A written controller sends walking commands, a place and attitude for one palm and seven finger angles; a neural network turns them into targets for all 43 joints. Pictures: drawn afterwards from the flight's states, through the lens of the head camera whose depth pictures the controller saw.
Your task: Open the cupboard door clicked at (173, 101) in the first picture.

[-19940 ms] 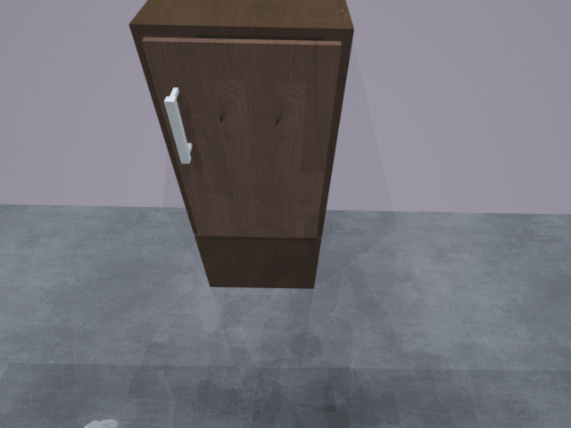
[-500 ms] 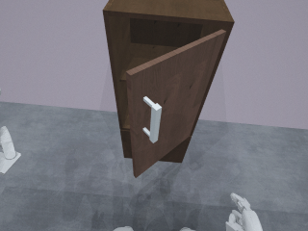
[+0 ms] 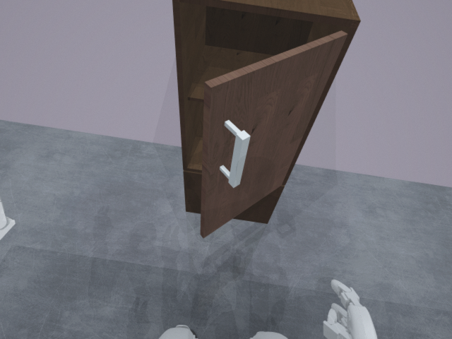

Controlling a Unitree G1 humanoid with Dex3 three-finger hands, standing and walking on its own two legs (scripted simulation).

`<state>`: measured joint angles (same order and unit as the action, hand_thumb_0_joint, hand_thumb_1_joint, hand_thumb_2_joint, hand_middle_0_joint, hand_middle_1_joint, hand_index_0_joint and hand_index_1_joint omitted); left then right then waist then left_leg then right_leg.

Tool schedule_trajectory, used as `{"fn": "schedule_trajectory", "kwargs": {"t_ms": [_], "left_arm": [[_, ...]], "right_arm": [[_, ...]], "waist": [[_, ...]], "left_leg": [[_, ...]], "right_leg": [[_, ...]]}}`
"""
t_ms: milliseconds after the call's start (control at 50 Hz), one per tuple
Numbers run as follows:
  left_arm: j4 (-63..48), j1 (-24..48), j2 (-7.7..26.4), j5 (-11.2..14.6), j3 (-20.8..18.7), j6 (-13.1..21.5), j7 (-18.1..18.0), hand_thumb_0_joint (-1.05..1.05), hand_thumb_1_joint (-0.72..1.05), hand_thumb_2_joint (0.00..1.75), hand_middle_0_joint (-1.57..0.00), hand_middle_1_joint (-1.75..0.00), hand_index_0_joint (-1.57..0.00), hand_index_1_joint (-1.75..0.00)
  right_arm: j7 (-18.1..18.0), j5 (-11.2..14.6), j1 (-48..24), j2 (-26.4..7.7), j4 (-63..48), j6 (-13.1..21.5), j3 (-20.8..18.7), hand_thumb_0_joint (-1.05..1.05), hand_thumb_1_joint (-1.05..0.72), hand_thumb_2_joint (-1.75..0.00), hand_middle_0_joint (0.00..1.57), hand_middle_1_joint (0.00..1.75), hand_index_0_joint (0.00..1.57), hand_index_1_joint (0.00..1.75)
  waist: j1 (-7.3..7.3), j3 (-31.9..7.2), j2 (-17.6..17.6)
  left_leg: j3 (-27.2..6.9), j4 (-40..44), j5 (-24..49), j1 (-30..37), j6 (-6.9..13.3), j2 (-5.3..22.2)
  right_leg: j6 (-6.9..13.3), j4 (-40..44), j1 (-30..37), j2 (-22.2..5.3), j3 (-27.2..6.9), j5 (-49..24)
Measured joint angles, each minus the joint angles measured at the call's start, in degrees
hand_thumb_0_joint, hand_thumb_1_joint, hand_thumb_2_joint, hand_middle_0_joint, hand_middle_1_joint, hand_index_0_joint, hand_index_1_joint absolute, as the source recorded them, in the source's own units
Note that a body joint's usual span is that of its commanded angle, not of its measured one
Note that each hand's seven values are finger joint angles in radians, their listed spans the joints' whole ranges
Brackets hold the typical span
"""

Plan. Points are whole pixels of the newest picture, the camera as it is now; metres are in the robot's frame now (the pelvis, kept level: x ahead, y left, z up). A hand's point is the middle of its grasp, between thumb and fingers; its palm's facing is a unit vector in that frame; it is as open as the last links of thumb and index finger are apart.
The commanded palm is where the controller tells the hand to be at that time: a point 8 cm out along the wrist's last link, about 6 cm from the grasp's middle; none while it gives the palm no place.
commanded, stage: step back with the hand held close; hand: left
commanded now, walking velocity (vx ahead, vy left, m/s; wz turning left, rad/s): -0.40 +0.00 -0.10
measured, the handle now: (232, 155) +0.46 +0.02 +0.03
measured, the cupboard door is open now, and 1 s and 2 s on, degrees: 45 45 45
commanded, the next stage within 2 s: stop stepping back and stand still in 0.10 s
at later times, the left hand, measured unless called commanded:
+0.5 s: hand (28, 313) +0.12 +0.22 +0.16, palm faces +0.32 -0.82 -0.47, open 7.4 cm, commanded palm +0.07 +0.26 +0.18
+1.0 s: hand out of the picture +0.08 +0.22 +0.17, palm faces +0.37 -0.81 -0.45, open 7.4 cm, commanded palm none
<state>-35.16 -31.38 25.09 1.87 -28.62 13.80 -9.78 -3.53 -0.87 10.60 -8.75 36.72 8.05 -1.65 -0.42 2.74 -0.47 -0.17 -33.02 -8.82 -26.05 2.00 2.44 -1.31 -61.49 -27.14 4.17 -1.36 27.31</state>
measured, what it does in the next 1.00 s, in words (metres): walks backwards: right foot, then left foot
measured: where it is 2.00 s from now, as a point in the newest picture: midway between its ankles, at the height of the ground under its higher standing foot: outside the picture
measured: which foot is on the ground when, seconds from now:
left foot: down 0.00-0.22, up 0.24-0.36, down 0.38-1.00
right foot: up 0.00-0.18, down 0.20-1.00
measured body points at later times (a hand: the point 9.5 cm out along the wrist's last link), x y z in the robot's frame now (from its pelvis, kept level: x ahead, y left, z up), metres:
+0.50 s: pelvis -0.10 -0.03 +0.01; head -0.10 -0.01 +0.45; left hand +0.10 +0.26 +0.19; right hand +0.02 -0.31 -0.07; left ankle -0.04 +0.07 -0.73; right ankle -0.16 -0.14 -0.73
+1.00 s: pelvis -0.14 -0.03 +0.01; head -0.15 -0.02 +0.46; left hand +0.06 +0.26 +0.20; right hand -0.01 -0.24 -0.08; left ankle -0.06 +0.07 -0.73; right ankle -0.16 -0.11 -0.72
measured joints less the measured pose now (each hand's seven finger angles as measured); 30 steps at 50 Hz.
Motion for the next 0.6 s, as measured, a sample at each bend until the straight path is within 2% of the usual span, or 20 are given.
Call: {"fn": "schedule_trajectory", "kwargs": {"t_ms": [60, 120, 200, 220, 240, 280, 320, 360, 380, 420, 520, 600], "left_arm": [[0.0, 0.52, -1.6, 0.47, 1.47, -0.56, 0.0, 0.01, 0.89, 0.9, -0.21, -0.31, -0.21, -0.3], [1.0, 2.06, -1.95, 0.86, 3.21, -1.59, 0.63, 0.01, 0.89, 0.9, -0.21, -0.31, -0.21, -0.3], [1.1, 1.93, 1.28, 1.96, 2.45, -1.92, 2.39, 0.01, 0.89, 0.9, -0.21, -0.31, -0.21, -0.3], [1.3, 1.86, 1.33, 2.02, 2.77, -1.45, 3.03, 0.01, 0.89, 0.9, -0.21, -0.31, -0.21, -0.3], [1.31, 1.41, 1.51, 1.97, 3.32, -1.18, 3.49, 0.01, 0.89, 0.9, -0.21, -0.31, -0.21, -0.3], [0.56, -1.07, 2.34, 1.51, 3.67, -1.12, 3.88, 0.01, 0.89, 0.9, -0.21, -0.31, -0.21, -0.3], [0.03, -4.36, 2.97, 1.2, 2.92, -1.41, 3.59, 0.01, 0.89, 0.9, -0.21, -0.31, -0.22, -0.3], [0.68, -6.23, 2.69, 1.18, 2.5, -2.0, 2.89, 0.01, 0.89, 0.9, -0.21, -0.31, -0.22, -0.3], [1.27, -6.39, 2.38, 1.3, 2.59, -2.41, 2.54, 0.01, 0.89, 0.9, -0.22, -0.31, -0.22, -0.3], [3.4, -4.64, 1.89, 1.44, 3.23, -2.94, 2.08, 0.01, 0.89, 0.9, -0.22, -0.31, -0.22, -0.3], [7.26, -2.1, -0.59, 1.18, 4.07, -3.91, 1.44, 0.01, 0.89, 0.9, -0.21, -0.31, -0.22, -0.3], [6.59, -3.0, -1.42, 0.63, 5.0, -3.24, 1.59, 0.01, 0.89, 0.9, -0.21, -0.31, -0.22, -0.3]], "right_arm": [[0.73, -0.27, -0.22, 0.62, 0.85, 1.38, 1.16, 0.01, -0.91, -0.89, 0.2, 0.3, 0.2, 0.3], [1.1, -0.72, -1.67, 1.01, 0.75, 1.58, 2.16, 0.01, -0.91, -0.89, 0.2, 0.3, 0.2, 0.31], [1.51, -0.82, -4.4, 1.36, -1.54, -0.03, 3.18, 0.01, -0.9, -0.89, 0.2, 0.3, 0.2, 0.31], [1.44, -0.66, -5.25, 0.76, -1.63, -0.64, 3.17, 0.01, -0.9, -0.89, 0.2, 0.3, 0.2, 0.31], [1.25, -0.24, -5.5, 0.21, -1.53, -1.31, 3.08, 0.01, -0.9, -0.89, 0.2, 0.3, 0.2, 0.31], [0.85, 0.73, -4.42, -0.51, -1.41, -2.53, 2.96, 0.01, -0.91, -0.89, 0.2, 0.3, 0.2, 0.31], [0.14, 1.13, -2.5, -1.2, -1.67, -3.53, 3.05, 0.01, -0.91, -0.89, 0.2, 0.3, 0.2, 0.31], [-0.71, 1.15, -0.37, -2.64, -2.06, -3.73, 2.92, 0.01, -0.91, -0.89, 0.2, 0.3, 0.2, 0.31], [-1.12, 1.22, 0.69, -3.69, -2.23, -3.53, 2.59, 0.01, -0.91, -0.89, 0.2, 0.3, 0.2, 0.31], [-1.84, 1.57, 2.06, -5.11, -1.45, -3.03, 1.33, 0.01, -0.91, -0.89, 0.2, 0.3, 0.2, 0.3], [-1.85, 1.17, 3.11, -6.28, -0.5, -2.47, 0.67, 0.01, -0.91, -0.89, 0.2, 0.3, 0.2, 0.3], [-1.67, 0.45, 4.2, -5.4, -0.76, -1.55, 0.94, 0.01, -0.91, -0.89, 0.2, 0.3, 0.2, 0.3]], "waist": [[-1.22, -1.58, 0.45], [-1.18, -2.19, 0.61], [-0.78, -1.49, -1.09], [-0.63, -0.49, 0.06], [-0.37, 0.12, 0.7], [-0.23, -0.46, -0.46], [0.2, -1.94, -2.25], [1.05, -3.45, -2.39], [1.49, -4.13, -1.57], [2.38, -4.63, -0.7], [2.68, -3.87, -1.22], [2.91, -4.37, -0.85]], "left_leg": [[0.94, 5.48, 3.68, 0.54, -0.43, 1.43], [1.85, 9.68, 7.22, 0.28, -1.05, 2.12], [4.23, 10.44, 10.28, -2.27, -2.36, 2.18], [3.85, 8.62, 8.29, -3.08, -2.64, 3.12], [2.86, 5.2, 3.1, -4.03, -2.84, 3.07], [1.6, -5.0, -5.73, -5.54, -2.72, 0.65], [2.29, -8.95, -8.19, -3.97, -2.41, -1.53], [3.07, -4.75, -4.6, 0.55, -1.9, -2.53], [3.09, -1.28, -0.39, 3.37, -1.5, -2.39], [2.02, 3.4, -3.52, 6.44, -0.65, -2.59], [1.68, 4.74, -0.89, 7.19, -0.32, -3.01], [0.71, 5.5, 0.22, 6.89, -0.46, -2.75]], "right_leg": [[0.04, 8.53, 6.67, -1.09, 1.3, 1.63], [0.59, 19.04, 12.6, -1.73, 1.65, 1.57], [2.07, 36.45, 19.16, -3.31, 1.87, -6.88], [2.16, 36.71, 19.11, -2.37, 1.94, -6.47], [2.18, 36.31, 18.91, -1.84, 1.93, -6.53], [2.16, 35.41, 17.99, -2.53, 1.01, -7.01], [2.17, 35.0, 17.49, -3.59, -0.11, -7.37], [2.05, 34.64, 17.43, -3.81, -0.24, -7.34], [1.93, 34.12, 17.36, -3.37, 0.18, -7.06], [1.69, 32.88, 17.23, -3.12, 1.46, -6.34], [1.6, 33.75, 18.01, -3.51, 1.94, -8.32], [1.93, 34.6, 18.0, -3.07, 2.89, -9.27]]}}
